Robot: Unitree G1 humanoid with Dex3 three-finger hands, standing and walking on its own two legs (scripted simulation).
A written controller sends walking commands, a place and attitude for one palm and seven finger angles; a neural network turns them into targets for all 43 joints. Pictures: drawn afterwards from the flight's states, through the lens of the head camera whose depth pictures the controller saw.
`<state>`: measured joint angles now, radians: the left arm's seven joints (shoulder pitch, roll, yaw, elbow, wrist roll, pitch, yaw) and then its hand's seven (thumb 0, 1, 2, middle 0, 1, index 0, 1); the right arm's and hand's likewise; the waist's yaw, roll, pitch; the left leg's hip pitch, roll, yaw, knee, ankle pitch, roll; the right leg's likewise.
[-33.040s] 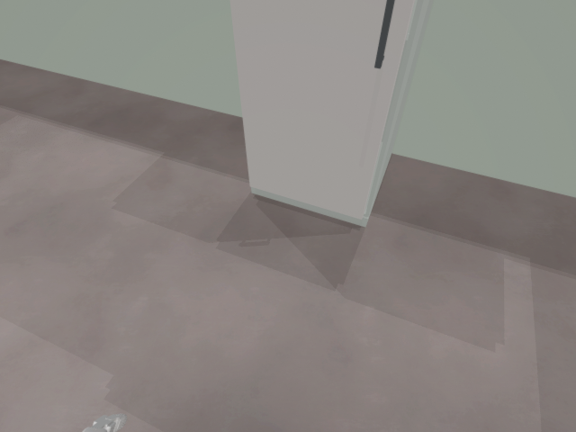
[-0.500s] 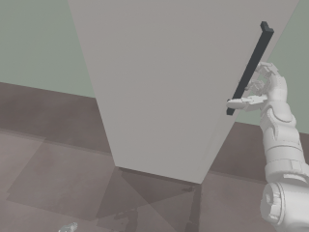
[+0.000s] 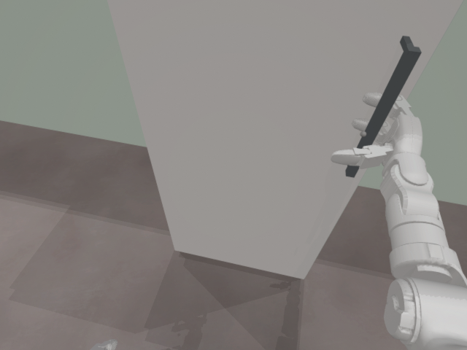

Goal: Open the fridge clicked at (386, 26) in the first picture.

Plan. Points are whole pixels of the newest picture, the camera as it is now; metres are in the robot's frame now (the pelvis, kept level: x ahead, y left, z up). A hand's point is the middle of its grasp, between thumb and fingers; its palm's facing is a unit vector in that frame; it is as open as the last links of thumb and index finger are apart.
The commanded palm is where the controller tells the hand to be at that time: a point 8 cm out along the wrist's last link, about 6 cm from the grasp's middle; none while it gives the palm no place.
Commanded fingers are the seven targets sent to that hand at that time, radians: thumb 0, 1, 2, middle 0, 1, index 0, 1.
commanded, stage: slide the fingers in behind the handle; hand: right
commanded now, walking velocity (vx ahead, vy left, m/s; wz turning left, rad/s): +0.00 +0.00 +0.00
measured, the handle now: (374, 117) +0.51 -0.19 +0.17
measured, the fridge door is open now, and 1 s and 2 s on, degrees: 0 0 1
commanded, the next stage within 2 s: grip the handle and tug to test in 0.34 s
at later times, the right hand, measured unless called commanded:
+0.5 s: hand (366, 133) +0.46 -0.17 +0.17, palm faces +0.12 +0.99 +0.01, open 14.0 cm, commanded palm +0.43 -0.22 +0.17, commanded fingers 0.00 0.31 -0.38 0.32 1.23 0.32 1.23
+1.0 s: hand (366, 134) +0.45 -0.17 +0.17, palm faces +0.12 +0.99 +0.01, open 7.4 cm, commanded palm +0.42 -0.21 +0.17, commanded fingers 0.00 -0.85 -0.88 0.44 1.39 0.44 1.39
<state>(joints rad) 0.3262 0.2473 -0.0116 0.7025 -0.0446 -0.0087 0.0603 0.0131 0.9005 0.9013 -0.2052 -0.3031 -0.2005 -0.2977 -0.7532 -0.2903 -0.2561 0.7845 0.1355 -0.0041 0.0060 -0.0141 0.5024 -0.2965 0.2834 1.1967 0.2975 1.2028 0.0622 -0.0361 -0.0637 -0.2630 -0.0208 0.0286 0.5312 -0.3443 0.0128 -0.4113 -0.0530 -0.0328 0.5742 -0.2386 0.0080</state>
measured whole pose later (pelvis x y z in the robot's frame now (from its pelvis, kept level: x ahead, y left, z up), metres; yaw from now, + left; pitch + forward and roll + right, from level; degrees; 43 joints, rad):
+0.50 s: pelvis +0.00 +0.00 +0.00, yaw +0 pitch +5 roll +1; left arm 0.32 0.25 -0.01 0.71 -0.04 -0.01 0.07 0.01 0.90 0.90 -0.21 -0.30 -0.20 -0.30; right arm -0.81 -0.31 -0.25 0.85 0.13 -0.02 0.02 -0.01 0.50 -0.30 0.29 1.20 0.30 1.20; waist 0.07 -0.03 -0.05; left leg -0.28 -0.02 0.04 0.53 -0.34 0.01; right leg -0.43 -0.05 -0.03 0.58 -0.24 0.00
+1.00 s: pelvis +0.00 +0.00 +0.00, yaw +0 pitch +4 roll +1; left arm 0.32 0.24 -0.02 0.70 -0.04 -0.01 0.07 0.01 0.90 0.90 -0.21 -0.30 -0.20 -0.30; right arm -0.78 -0.30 -0.25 0.81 0.13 0.01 0.01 0.00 -0.41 -0.69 0.39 1.33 0.40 1.33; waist 0.06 -0.03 -0.06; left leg -0.26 -0.02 0.03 0.52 -0.34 0.01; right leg -0.41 -0.05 -0.03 0.58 -0.24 0.00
